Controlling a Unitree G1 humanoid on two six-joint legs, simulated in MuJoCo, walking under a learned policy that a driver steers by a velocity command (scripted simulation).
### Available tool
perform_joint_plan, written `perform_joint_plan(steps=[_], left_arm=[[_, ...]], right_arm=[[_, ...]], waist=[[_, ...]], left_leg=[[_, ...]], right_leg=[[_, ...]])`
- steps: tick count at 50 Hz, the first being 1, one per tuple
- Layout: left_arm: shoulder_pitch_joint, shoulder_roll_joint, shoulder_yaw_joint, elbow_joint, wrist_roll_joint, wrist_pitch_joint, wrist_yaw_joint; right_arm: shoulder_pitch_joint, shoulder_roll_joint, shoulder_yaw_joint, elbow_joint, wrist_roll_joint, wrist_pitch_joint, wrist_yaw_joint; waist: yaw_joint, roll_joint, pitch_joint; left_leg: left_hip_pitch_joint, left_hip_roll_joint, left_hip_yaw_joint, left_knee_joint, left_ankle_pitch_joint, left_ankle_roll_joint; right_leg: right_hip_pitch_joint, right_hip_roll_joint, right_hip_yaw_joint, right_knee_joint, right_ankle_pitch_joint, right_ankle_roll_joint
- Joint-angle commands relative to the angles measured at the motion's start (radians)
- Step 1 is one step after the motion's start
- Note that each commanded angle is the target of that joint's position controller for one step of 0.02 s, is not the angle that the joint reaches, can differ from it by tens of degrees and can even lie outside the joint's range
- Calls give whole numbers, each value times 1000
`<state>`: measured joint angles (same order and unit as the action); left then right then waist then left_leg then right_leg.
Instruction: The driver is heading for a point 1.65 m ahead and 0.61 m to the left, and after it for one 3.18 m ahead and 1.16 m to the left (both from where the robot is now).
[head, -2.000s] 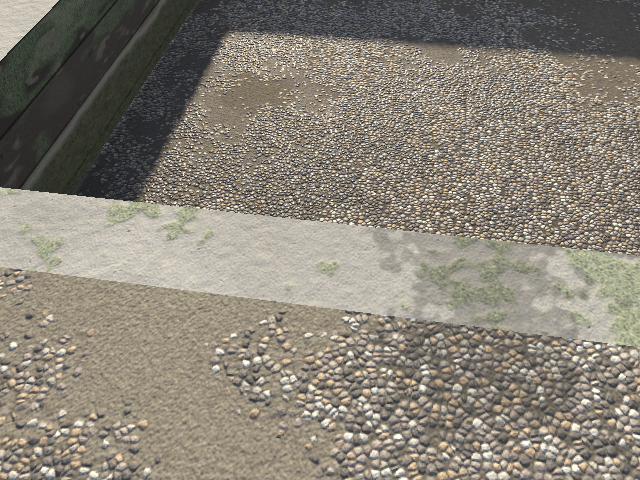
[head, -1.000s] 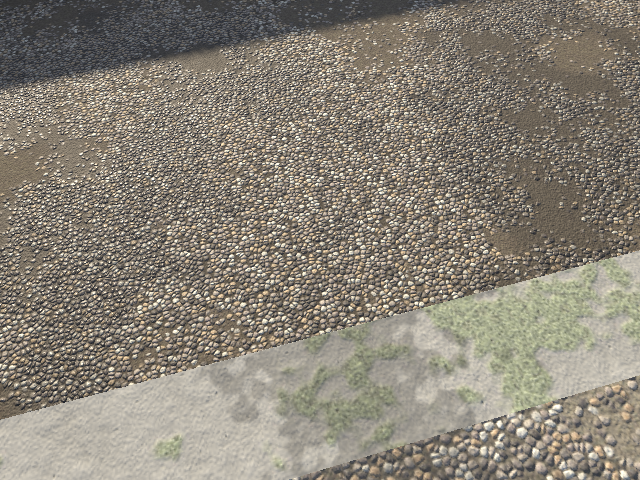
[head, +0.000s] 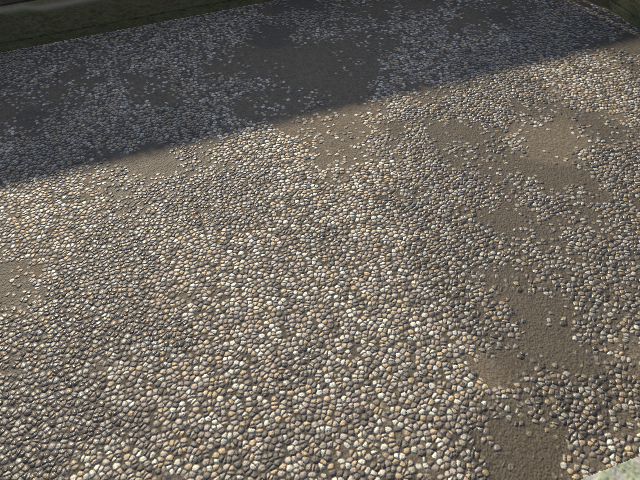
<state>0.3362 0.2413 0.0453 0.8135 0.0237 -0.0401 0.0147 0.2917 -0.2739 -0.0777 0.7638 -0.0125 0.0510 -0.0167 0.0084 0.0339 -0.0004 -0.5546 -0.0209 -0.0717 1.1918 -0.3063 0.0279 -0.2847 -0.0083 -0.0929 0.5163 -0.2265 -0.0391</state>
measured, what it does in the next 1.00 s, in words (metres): steps on the spot, turning left: left foot, then right foot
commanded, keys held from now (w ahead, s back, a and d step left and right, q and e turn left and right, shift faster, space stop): w+q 0.68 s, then w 0.32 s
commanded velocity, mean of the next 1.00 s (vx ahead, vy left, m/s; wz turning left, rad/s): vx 0.50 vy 0.00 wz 0.47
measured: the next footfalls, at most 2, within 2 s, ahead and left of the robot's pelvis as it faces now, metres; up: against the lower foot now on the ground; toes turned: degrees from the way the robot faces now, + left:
left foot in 0.22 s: +0.10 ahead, +0.15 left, +0.00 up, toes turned +23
right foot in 0.58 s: +0.18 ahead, -0.05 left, +0.00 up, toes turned +26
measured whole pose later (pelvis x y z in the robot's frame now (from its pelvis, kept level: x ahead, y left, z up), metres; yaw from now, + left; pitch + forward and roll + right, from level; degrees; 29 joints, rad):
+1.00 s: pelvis +0.08 +0.04 -0.01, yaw +30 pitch -2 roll -1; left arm 0.14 0.20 -0.04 0.58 0.03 0.03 -0.02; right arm 0.05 -0.21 0.04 0.56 0.00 0.09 0.02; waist 0.02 -0.01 0.01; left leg -0.30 -0.11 -0.13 0.61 -0.26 0.05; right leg -0.25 -0.03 -0.08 0.58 -0.30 0.00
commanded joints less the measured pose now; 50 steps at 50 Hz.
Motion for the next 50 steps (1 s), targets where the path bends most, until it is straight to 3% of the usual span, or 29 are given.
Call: perform_joint_plan(steps=[1, 3, 5, 8, 9, 10, 11, 12, 13, 15, 17, 20, 21, 24, 25, 27, 29, 30, 31, 32, 33, 34, 36, 37, 39, 40, 41, 43, 50], left_arm=[[-13, 137, 32, -77, -11, -14, 6], [-14, 149, 33, -91, -13, -8, 5], [10, 182, 41, -103, -6, 5, 10], [-36, 200, 48, -138, -4, 15, 22], [-86, 200, 49, -151, -1, 19, 31], [-100, 205, 50, -155, -8, 24, 34], [-80, 175, 41, -162, -13, 33, 31], [-109, 90, 12, -260, -12, 43, 23], [-210, 144, 18, -288, 9, 53, 44], [-231, 170, 25, -279, -7, 58, 50], [-188, 159, 22, -256, 13, 73, 59], [-161, 112, 7, -241, 27, 104, 54], [-219, 77, -11, -264, 29, 111, 39], [-282, 78, -21, -286, 17, 114, 25], [-290, 64, -30, -286, 24, 113, 20], [-306, 50, -39, -294, 13, 95, 10], [-226, 9, -50, -271, 25, 76, 7], [-228, 50, -37, -272, 33, 69, 9], [-243, 101, -23, -286, 33, 66, 7], [-238, 120, -21, -300, 28, 66, 9], [-240, 121, -24, -306, 25, 63, 10], [-278, 109, -32, -312, 15, 54, 12], [-367, 71, -50, -329, 2, 50, 6], [-384, 66, -54, -331, -3, 50, -1], [-366, 63, -57, -327, -12, 57, -17], [-339, 45, -62, -331, -13, 63, -25], [-349, 25, -71, -339, -7, 67, -32], [-346, -2, -77, -351, -2, 68, -37], [-285, 8, -68, -326, 5, 51, -30]], right_arm=[[-29, -32, -1, -110, 1, 19, 13], [-77, -15, 14, -146, -4, 25, 26], [-112, -22, 18, -177, 1, 30, 47], [-151, -31, 26, -231, 14, 38, 57], [-134, -44, 21, -233, 9, 37, 59], [-40, -28, 20, -207, 1, 29, 55], [83, -66, 6, -179, -10, 11, 43], [62, -213, -14, -207, 7, 5, 40], [61, -227, -29, -222, 35, 27, 32], [-33, -136, 3, -227, 10, 30, 11], [-147, -69, 33, -257, 20, 11, 5], [-179, -67, 42, -252, 7, -19, 18], [-185, -64, 49, -255, 3, -11, 14], [-217, -83, 41, -267, -6, 7, 10], [-228, -80, 43, -275, -8, 16, 12], [-243, -82, 40, -282, -4, 32, 12], [-264, -71, 43, -285, 16, 40, 7], [-244, -29, 53, -296, 29, 34, 11], [-276, -10, 60, -317, 33, 30, 14], [-322, -47, 49, -328, 17, 24, 17], [-341, -67, 41, -328, 3, 14, 20], [-343, -75, 35, -329, 15, 9, 26], [-284, -20, 56, -303, 6, 1, 40], [-271, 4, 65, -292, -4, 4, 44], [-247, 3, 71, -270, -23, 16, 42], [-271, -7, 73, -272, -19, 21, 42], [-293, -40, 65, -279, 5, 24, 44], [-332, -84, 65, -292, 14, 27, 45], [-350, -56, 84, -290, 16, 14, 33]], waist=[[-30, -146, 14], [-19, -162, 6], [8, -176, -31], [12, -177, -29], [-15, -159, -5], [-61, -130, -70], [-121, 52, -128], [-83, 383, -143], [-160, 272, -194], [-76, 126, -57], [2, 60, -18], [24, 59, -94], [15, 46, -112], [-9, 53, -116], [-18, 53, -119], [-28, 36, -112], [3, -10, -130], [-14, -127, -170], [15, -280, -154], [44, -281, -100], [44, -209, -79], [14, -167, -64], [-54, -143, -75], [-64, -153, -81], [-55, -133, -63], [-29, -79, -64], [-43, 8, -46], [-20, 145, -10], [-5, 39, -59]], left_leg=[[-13, 31, -3, -99, 64, -7], [23, 38, 49, -219, 69, -3], [73, 15, 108, -223, 20, 12], [123, 25, 110, -330, -65, 35], [186, 17, 103, -441, -36, 48], [342, -24, 118, -540, 3, 69], [510, 23, -45, -649, 40, 111], [624, 276, -466, -716, 423, 224], [593, 317, -550, -761, 513, 307], [423, 270, -447, -742, 449, 279], [220, 179, -295, -743, 619, 206], [213, 117, -253, -738, 711, 166], [210, 91, -256, -746, 648, 141], [252, 68, -300, -750, 388, 122], [251, 80, -338, -756, 324, 132], [233, 84, -394, -770, 203, 141], [105, 54, -389, -719, 115, 107], [-41, -8, -298, -663, -41, 62], [-94, -99, -155, -538, -131, 25], [-103, -112, -102, -423, -147, -3], [-57, -81, -91, -360, -124, -22], [0, -65, -70, -343, -80, -37], [218, -42, -31, -467, 34, -32], [312, -56, -11, -519, 70, -25], [364, -61, 0, -588, 17, -14], [376, -43, -38, -605, -9, -2], [285, -11, -123, -687, -130, 10], [168, 52, -265, -841, -270, 37], [193, 18, -234, -814, -131, 30]], right_leg=[[-19, -270, 145, -157, 378, -116], [-29, -268, 100, -115, 366, -112], [-25, -275, 100, -84, 275, -106], [-37, -299, 112, -55, 148, -71], [-69, -294, 77, -3, 240, -37], [-91, -252, 31, 138, 287, -5], [-192, -157, -47, 472, 243, 39], [-513, 26, -34, 742, -374, 92], [-572, 38, 121, 776, -356, 110], [-575, 5, 141, 790, -248, 131], [-408, -16, 137, 647, -137, 154], [-250, -3, 121, 513, -100, 158], [-203, 20, 112, 462, -77, 155], [-168, 43, 125, 308, -73, 146], [-139, 44, 129, 272, -92, 133], [-47, 40, 129, 151, -78, 104], [215, 9, 110, 24, 22, 59], [375, -68, 179, 75, 55, 18], [332, -178, 325, -21, 12, -43], [248, -268, 438, -106, 49, -95], [159, -305, 476, -141, 78, -126], [87, -290, 438, -157, 61, -122], [-51, -208, 322, -154, -44, -62], [-94, -160, 270, -145, -100, -29], [-99, -117, 227, -130, -205, -11], [-110, -86, 196, -113, -236, 5], [-80, -40, 104, -60, -256, 32], [6, 3, 18, 66, -122, 51], [127, -28, 38, 26, -100, 32]])
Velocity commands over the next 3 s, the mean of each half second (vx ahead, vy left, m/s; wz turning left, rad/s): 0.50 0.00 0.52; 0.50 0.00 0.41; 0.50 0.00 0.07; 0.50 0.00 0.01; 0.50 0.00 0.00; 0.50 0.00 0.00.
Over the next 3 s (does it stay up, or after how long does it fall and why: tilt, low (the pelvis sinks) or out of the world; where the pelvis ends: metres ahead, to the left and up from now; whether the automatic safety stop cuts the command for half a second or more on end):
stays up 0.12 0.06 -0.01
